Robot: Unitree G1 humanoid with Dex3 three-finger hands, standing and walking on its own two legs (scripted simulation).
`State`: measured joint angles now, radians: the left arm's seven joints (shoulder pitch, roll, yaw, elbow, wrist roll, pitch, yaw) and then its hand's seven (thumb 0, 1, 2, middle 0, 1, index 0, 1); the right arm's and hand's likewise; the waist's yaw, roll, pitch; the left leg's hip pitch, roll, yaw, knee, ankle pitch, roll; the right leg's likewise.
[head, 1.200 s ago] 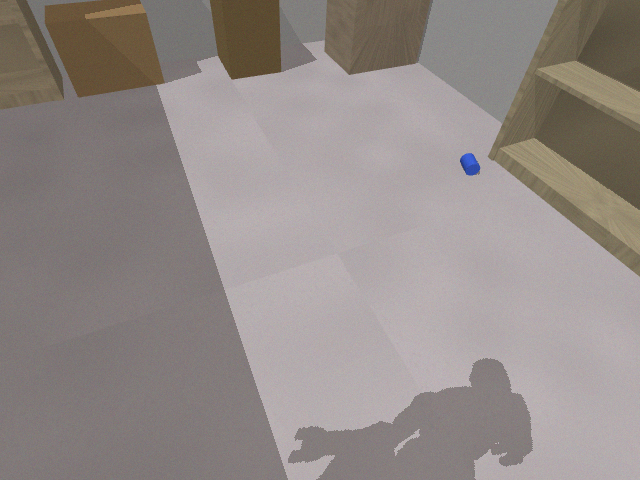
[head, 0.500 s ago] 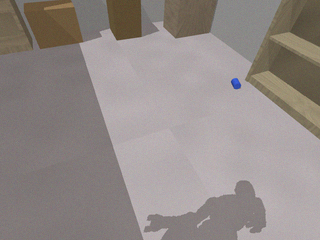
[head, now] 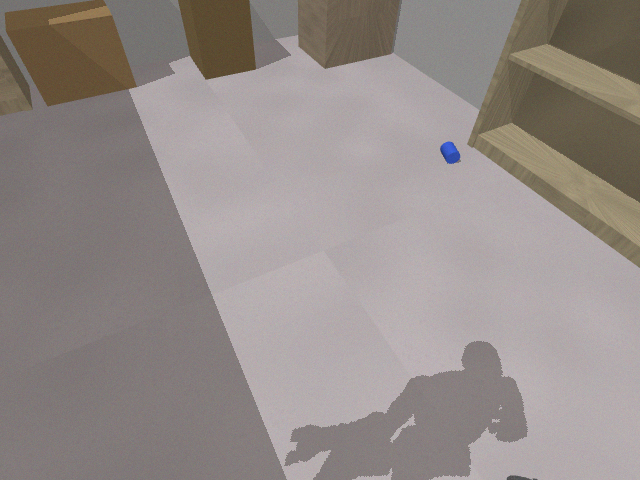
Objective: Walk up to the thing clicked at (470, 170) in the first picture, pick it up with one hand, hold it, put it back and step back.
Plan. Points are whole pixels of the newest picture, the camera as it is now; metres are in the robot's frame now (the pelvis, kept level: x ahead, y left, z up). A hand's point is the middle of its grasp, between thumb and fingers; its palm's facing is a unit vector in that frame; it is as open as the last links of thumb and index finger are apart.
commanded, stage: walk up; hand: left
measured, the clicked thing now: (450, 152) +1.78 -0.70 -0.74
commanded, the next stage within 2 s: none
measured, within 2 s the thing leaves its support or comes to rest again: neither
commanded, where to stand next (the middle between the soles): +1.50 -0.32 m, yaw -85 degrees
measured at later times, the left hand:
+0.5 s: hand (221, 379) +0.29 +0.15 -0.13, palm faces -0.28 -0.86 -0.42, open 7.4 cm
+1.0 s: hand (316, 172) +0.81 +0.01 -0.12, palm faces -0.66 -0.62 -0.43, open 7.4 cm
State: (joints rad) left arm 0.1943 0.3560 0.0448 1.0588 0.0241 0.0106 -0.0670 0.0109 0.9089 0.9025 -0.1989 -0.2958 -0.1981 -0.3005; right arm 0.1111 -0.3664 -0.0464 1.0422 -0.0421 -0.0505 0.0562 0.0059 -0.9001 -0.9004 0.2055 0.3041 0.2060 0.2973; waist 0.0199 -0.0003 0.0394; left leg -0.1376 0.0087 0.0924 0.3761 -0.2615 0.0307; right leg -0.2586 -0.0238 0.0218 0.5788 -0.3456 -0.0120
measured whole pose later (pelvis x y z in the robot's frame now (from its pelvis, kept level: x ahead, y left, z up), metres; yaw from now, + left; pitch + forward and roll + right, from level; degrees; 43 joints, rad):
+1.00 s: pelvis +0.51 -0.12 +0.00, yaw -41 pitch -1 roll -1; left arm 0.21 0.50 0.07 0.89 -0.04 -0.05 -0.03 0.01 0.91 0.90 -0.20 -0.30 -0.20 -0.30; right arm 0.35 -0.43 -0.10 0.82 -0.02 -0.05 0.08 0.01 -0.90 -0.90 0.20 0.30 0.20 0.30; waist -0.12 -0.01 0.06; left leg -0.10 0.00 0.20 0.38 -0.27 0.06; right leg -0.56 -0.05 -0.02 0.97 -0.19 -0.02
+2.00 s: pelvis +1.00 -0.24 -0.04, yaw -67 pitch -2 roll -1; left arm 0.31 0.41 0.06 0.86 0.00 -0.11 0.08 0.01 0.91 0.90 -0.20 -0.30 -0.20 -0.30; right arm 0.29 -0.43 -0.10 0.76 -0.06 0.07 0.08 0.01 -0.90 -0.90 0.20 0.30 0.20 0.30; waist -0.08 0.12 0.10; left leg -0.31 0.05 0.15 0.90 -0.49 0.04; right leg -0.44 0.01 -0.12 0.72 -0.26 -0.07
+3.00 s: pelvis +1.41 -0.19 -0.05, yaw -80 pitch -3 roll +0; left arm 0.31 0.43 0.06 0.85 0.04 -0.09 0.10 0.01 0.90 0.90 -0.21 -0.30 -0.21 -0.30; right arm 0.25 -0.50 -0.12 0.71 -0.07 0.10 0.09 0.00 -0.90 -0.90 0.20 0.30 0.20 0.30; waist 0.00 0.14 0.10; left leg -0.53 0.15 -0.11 1.17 -0.44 -0.01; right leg -0.48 -0.09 0.03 0.80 -0.29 -0.01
